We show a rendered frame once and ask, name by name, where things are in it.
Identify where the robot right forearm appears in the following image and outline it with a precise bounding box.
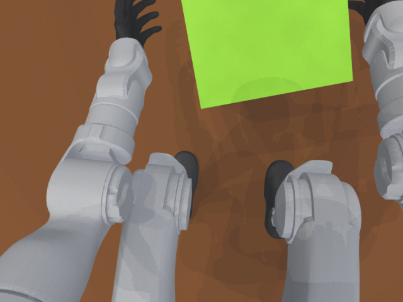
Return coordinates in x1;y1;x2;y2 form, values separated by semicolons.
362;0;403;139

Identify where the left robot hand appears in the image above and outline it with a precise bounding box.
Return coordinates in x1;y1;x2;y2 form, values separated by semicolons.
114;0;162;49

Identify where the right robot foot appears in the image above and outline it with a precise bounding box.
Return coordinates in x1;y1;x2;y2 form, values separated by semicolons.
264;160;294;239

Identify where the robot left upper arm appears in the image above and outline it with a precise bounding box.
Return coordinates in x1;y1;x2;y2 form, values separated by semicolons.
0;157;134;302

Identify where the robot right upper arm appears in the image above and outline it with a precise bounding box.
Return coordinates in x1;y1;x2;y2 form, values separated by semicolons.
373;133;403;210

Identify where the robot left forearm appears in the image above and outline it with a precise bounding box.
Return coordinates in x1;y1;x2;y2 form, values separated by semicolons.
47;38;152;211

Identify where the left robot thigh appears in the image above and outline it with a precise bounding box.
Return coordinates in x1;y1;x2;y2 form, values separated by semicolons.
111;164;192;302

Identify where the carton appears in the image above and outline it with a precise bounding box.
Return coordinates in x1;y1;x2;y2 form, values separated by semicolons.
181;0;353;109

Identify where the right robot hand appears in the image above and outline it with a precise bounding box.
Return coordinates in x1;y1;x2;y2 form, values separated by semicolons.
348;0;398;25

